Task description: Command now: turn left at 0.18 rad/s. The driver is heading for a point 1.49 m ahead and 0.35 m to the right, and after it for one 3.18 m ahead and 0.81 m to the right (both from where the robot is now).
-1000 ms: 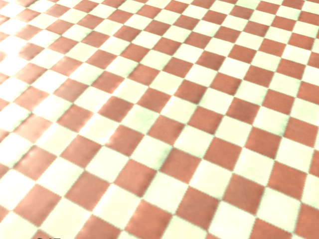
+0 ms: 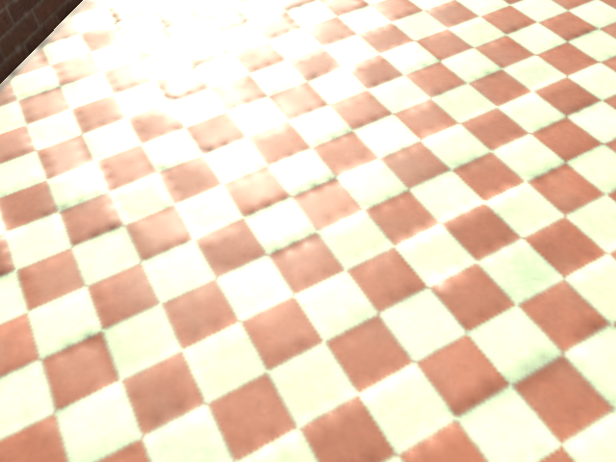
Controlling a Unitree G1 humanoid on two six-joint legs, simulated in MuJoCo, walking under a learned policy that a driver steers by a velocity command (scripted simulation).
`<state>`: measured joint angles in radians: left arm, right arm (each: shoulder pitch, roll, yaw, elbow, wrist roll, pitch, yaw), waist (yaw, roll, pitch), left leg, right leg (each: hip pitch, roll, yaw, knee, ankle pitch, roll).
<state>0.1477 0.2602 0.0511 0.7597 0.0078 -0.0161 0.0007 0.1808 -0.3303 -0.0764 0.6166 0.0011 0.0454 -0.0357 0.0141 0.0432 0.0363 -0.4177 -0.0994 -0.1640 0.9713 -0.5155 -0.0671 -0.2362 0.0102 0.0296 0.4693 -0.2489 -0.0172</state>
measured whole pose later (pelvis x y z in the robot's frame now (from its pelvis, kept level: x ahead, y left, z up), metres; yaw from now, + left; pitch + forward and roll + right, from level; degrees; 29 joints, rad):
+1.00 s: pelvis -0.01 +0.04 +0.00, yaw +0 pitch -2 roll +0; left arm 0.21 0.24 0.03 1.06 0.00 0.01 0.05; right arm 0.26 -0.23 -0.02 0.92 0.00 -0.01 -0.03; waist 0.02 0.00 0.04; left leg -0.16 -0.03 -0.06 0.50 -0.30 0.01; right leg -0.20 -0.04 0.05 0.49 -0.26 0.06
